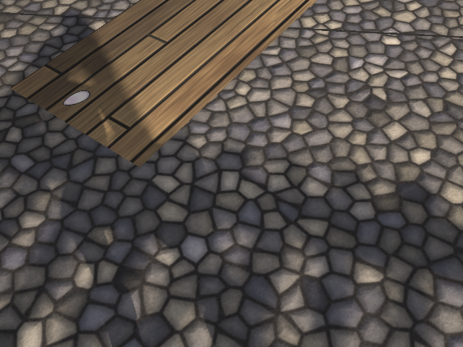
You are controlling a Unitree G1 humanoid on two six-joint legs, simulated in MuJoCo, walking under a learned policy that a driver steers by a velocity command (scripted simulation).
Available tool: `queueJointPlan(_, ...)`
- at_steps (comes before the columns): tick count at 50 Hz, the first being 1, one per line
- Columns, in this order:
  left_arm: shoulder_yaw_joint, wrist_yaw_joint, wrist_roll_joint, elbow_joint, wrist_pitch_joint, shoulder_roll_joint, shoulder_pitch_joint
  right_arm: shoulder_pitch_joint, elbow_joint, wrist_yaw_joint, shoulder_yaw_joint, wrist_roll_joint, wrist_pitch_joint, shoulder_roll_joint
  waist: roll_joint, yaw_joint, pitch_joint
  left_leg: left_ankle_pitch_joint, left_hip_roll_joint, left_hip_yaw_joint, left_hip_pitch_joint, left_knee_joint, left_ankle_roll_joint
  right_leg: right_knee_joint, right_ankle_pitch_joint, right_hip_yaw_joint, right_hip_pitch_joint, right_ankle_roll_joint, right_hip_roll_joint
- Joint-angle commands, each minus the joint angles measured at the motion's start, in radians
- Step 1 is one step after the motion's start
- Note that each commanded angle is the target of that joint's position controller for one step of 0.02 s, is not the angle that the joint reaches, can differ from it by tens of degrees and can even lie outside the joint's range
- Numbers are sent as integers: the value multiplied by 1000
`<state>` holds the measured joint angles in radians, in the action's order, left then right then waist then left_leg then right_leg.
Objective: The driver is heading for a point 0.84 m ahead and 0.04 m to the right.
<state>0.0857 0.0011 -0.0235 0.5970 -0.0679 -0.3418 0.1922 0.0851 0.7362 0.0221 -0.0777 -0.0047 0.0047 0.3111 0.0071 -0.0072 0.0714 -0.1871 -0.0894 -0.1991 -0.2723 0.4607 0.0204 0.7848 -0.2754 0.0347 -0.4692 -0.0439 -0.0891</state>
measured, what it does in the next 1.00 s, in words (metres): walks ahead: right foot, then left foot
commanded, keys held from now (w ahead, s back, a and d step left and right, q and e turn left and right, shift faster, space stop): e+shift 0.26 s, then q+shift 0.04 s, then w+q+shift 0.54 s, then q+shift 0.16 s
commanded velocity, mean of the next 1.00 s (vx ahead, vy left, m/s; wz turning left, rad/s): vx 0.44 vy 0.00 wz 0.05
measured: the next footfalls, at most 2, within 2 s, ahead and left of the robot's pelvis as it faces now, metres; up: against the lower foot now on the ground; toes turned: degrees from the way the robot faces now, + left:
right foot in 0.04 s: +0.08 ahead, -0.13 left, +0.00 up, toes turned -7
left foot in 0.52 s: +0.11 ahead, +0.09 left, +0.00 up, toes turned -16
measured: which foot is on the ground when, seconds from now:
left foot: down 0.00-0.04, up 0.06-0.50, down 0.52-0.90, up 0.92-1.00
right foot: up 0.00-0.02, down 0.04-0.52, up 0.54-0.88, down 0.90-1.00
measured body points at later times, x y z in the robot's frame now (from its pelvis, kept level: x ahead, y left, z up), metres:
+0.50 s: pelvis +0.07 -0.01 +0.00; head +0.06 +0.00 +0.45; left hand +0.31 +0.18 -0.08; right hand +0.08 -0.32 -0.10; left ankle +0.07 +0.10 -0.72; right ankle +0.04 -0.13 -0.73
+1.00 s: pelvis +0.32 -0.05 -0.01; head +0.36 -0.04 +0.44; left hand +0.51 +0.21 -0.08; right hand +0.35 -0.35 -0.12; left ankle +0.15 +0.06 -0.64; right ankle +0.36 -0.17 -0.73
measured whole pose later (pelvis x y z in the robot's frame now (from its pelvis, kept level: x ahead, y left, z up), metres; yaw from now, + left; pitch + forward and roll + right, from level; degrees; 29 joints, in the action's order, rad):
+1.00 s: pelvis +0.32 -0.05 -0.01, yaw +8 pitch +3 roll -2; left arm 0.03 -0.02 0.01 0.59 0.08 -0.27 0.08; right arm 0.42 0.81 0.02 -0.08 -0.04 0.03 0.31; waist -0.02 -0.08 0.05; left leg -0.45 0.04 0.13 -0.32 1.15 -0.01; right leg 0.54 -0.24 0.05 -0.35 0.00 0.00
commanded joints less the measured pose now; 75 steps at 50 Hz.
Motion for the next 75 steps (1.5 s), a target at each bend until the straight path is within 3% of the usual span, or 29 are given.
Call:
queueJointPlan(1,35,13,4,-49,-6,-78,100,-57,-60,-12,-40,-27,20,129,-102,57,-175,153,-222,87,53,4,-120,-194,94,43,228,68,48)
queueJointPlan(2,54,1,13,-36,-5,-118,145,1,-35,-19,-34,-22,16,92,0,66,-155,18,-161,38,-35,151,-54,-287,215,-22,325,112,50)
queueJointPlan(3,91,-21,15,-59,3,-274,172,31,-63,-24,-22,21,7,52,359,34,-119,-415,-15,-41,-340,509,59,-374,633,-414,468,247,-206)
queueJointPlan(4,83,-11,53,-103,32,-298,137,-70,-114,-11,-24,35,4,74,328,71,-187,-497,89,185,-460,711,72,-426,569,-621,418,406,-283)
queueJointPlan(7,58,-14,14,-102,59,-196,24,-65,-94,17,-41,11,3,118,116,20,-152,-252,58,290,-475,705,20,-439,311,-441,363,277,-156)
queueJointPlan(16,29,-46,20,-127,33,-129,-25,22,-35,-13,-14,-1,8,78,130,27,-264,-95,98,275,-225,364,61,-393,141,-409,305,247,-80)
queueJointPlan(19,9,-15,26,-82,53,-126,30,24,-52,-42,-5,-19,23,75,212,59,-188,-154,78,205,-151,324,20,-497,-393,-484,195,263,-105)
queueJointPlan(25,-7,-5,17,-70,104,-99,-87,246,25,-55,4,-30,71,63,109,-58,-64,-151,83,117,49,91,-124,-408,-423,-313,65,201,-84)
queueJointPlan(26,-17,-8,23,-84,113,-55,-123,365,72,-57,4,-23,77,59,8,-95,-56,-209,69,189,142,46,-136,-215,-376,-203,-15,161,-17)
queueJointPlan(27,-34,-1,101,-107,98,-6,-138,453,77,-66,-2,74,57,140,-279,-121,-22,-651,-107,637,245,-176,-205,159,-327,-27,-270,99,108)
queueJointPlan(28,-44,13,88,-183,110,3,-189,384,29,-72,-26,63,44,221,-343,-91,100,-721,-237,1080,275,-395,-306,227,-277,-43,-550,64,172)
queueJointPlan(29,-37,18,84,-177,124,-34,-241,327,9,-65,-32,53,36,200,-185,-82,130,-758,-267,1094,254,-417,-331,271,-141,-117,-587,53,88)
queueJointPlan(31,-23,28,82,-130,130,-72,-208,331,11,-54,-31,27,40,168,-72,-67,53,-491,-152,827,230,-334,-270,201,-5,-106,-422,18,55)
queueJointPlan(33,-30,45,83,-110,116,-45,-187,365,37,-42,-23,15,50,138,-120,-66,17,-334,-72,697,198,-337,-248,143,40,-73,-296,-6,69)
queueJointPlan(40,-55,48,52,-143,114,-1,-362,450,78,-32,-39,15,45,130,-158,-129,14,-103,-23,666,208,-271,-258,-162,82,-28,-164,-22,134)
queueJointPlan(44,-21,1,53,-59,137,-81,-65,339,58,-34,-56,5,57,180,-116,47,-124,497,40,596,45,41,-154,-322,107,-33,409,36,167)
queueJointPlan(45,4,-25,71,-26,145,-148,105,322,45,-41,-57,-6,65,172,-61,130,-237,451,111,536,-87,301,-112,-312,71,-107,665,71,58)
queueJointPlan(46,27,-42,108,-21,144,-236,271,346,-8,-30,-23,-42,72,37,170,175,-430,-90,215,407,-321,632,-79,-390,-198,-485,938,136,-289)
queueJointPlan(47,18,-34,15,-33,167,-180,193,428,-38,-4,15,-67,68,-20,369,83,-460,-369,149,416,-456,813,-51,-479,-58,-830,942,229,-396)
queueJointPlan(50,-5,-35,31,-18,157,-35,32,263,-54,7,-24,-36,26,111,65,50,-124,-221,9,320,-459,858,1,-425,535,-319,578,211,-257)
queueJointPlan(55,8,-23,17,33,162,-40,-126,165,-154,-25,2,-26,-20,13,117,-24,11,-103,-43,231,-395,583,28,-548,673,-13,320,207,-187)
queueJointPlan(60,29,-10,-29,98,164,-133,-87,98,-181,-71,9,-1,-2,36,44,-12,-78,140,57,187,-114,209,-42,-471,751,71,329,194,-149)
queueJointPlan(63,18,7,-42,138,167,-138,-60,171,-157,-57,-17,23,14,104,-8,-96,-157,300,120,179,155,29,-127,-277,787,70,327,156,-120)
queueJointPlan(64,1,12,-18,147,167,-108,-17,200,-151,-37,-31,42,17,169,-67,-110,-208,693,49,214,321,32,-157,-123,620,81,241,106,-52)
queueJointPlan(65,-40,22,22,139,158,-20,73,209,-179,-13,-17,97,17,214,-287,-77,-390,1310,-316,538,621,127,-346,296,-280,48,5,17,67)
queueJointPlan(66,-35,24,-1,185,137,-69,149,199,-202,-14,7,83,15,144,-217,-88,-612,1345,-411,628,638,147,-441,462,-507,-192,32,-8,88)
queueJointPlan(67,-4,25,-29,166,120,-169,94,167,-196,-24,-8,41,5,174,-156,-93,-533,1101,-353,547,566,90,-416,512,-481,-183,-47,-18,64)
queueJointPlan(69,-3,2,-30,151,87,-135,21,60,-168,-22,4,7,1,129,-71,-43,-308,679,-257,430,369,-8,-313,428,-378,-116,-135,-39,5)
queueJointPlan(75,0,-39,0,133,1,-48,94,-93,-153,13,-4,43,7,92,-125,44,-169,214,-219,184,-1,-195,-269,313,-148,-26,44,-82,-22)
Keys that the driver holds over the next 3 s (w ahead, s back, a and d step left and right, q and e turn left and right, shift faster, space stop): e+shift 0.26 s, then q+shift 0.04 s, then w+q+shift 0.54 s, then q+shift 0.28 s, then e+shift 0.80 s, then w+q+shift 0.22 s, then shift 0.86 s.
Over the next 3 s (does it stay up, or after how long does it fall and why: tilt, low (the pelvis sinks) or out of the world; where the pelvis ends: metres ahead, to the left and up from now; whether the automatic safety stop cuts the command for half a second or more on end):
stays up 0.82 -0.01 0.00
